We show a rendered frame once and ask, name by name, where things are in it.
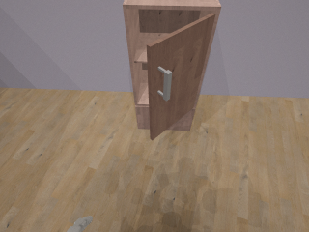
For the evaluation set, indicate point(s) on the left robot hand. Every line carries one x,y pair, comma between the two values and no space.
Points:
81,224

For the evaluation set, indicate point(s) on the handle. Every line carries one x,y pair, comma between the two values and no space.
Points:
167,81

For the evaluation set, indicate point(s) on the cupboard door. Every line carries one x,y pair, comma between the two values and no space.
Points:
183,52

